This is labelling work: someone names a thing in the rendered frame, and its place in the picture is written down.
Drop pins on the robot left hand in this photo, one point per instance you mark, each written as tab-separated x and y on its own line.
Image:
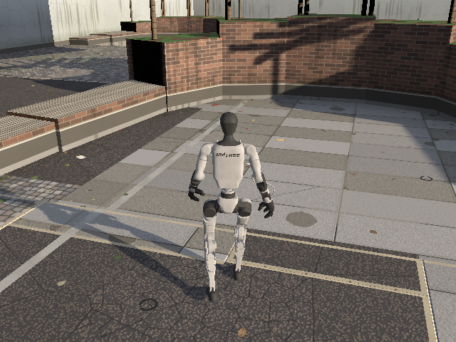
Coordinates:
192	197

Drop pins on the robot head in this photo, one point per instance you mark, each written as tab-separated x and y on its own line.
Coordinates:
228	123

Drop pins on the robot right hand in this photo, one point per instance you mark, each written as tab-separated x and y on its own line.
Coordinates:
269	207

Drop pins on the right robot upper arm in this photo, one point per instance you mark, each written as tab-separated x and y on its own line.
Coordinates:
254	162

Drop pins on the robot left forearm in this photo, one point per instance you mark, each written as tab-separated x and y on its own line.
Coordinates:
194	183

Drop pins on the left robot upper arm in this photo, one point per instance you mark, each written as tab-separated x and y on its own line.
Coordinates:
202	159

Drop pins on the robot left shin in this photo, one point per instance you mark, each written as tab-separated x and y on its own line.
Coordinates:
210	266

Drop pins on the robot right forearm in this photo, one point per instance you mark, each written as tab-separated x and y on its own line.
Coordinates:
264	191

